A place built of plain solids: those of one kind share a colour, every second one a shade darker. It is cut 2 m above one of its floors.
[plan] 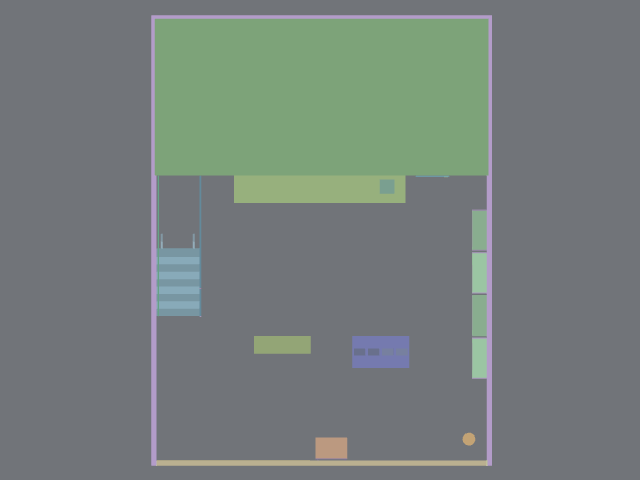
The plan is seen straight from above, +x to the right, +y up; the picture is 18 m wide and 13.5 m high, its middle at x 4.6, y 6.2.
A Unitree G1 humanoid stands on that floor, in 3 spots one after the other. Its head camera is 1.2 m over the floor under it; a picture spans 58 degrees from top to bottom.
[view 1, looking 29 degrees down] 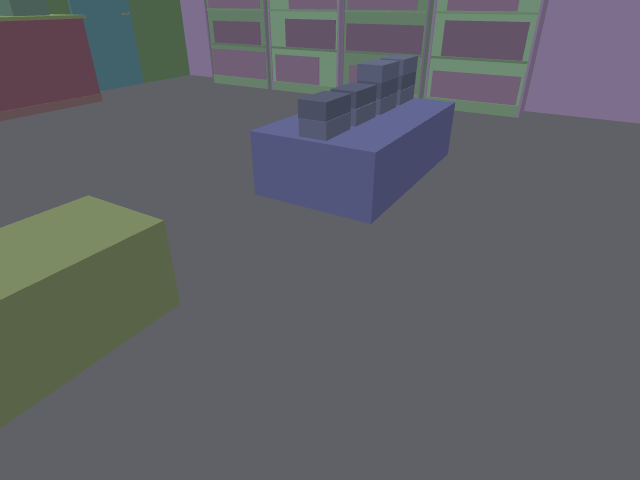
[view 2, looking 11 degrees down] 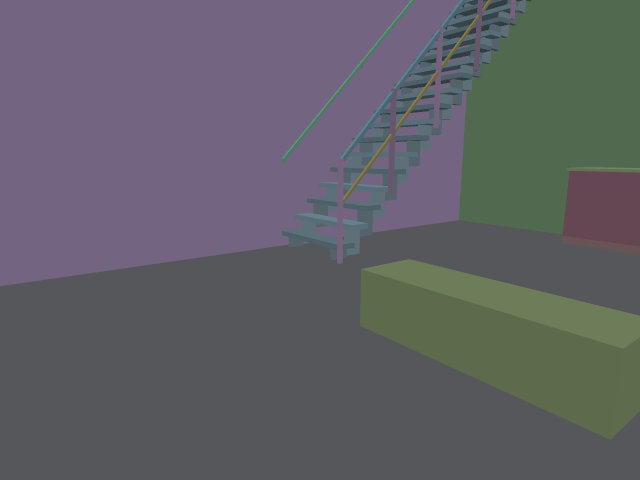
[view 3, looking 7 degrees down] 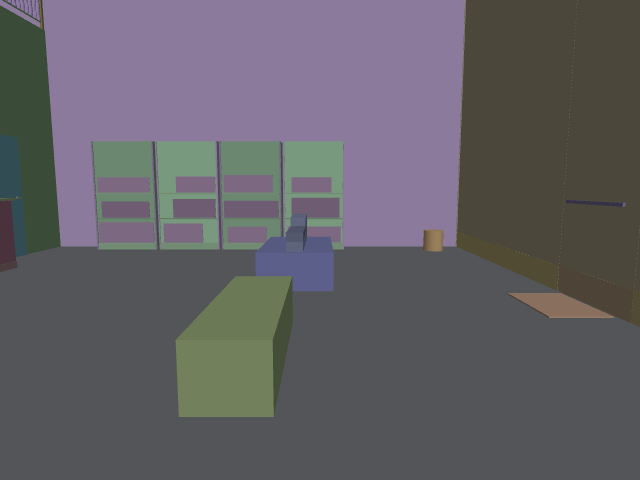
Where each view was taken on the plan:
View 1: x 3.32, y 1.65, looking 31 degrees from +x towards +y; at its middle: ground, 2.48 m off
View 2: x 4.92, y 1.00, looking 143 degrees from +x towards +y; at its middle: stair_step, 5.20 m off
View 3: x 0.60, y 2.76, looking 0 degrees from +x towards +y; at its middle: plinth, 6.15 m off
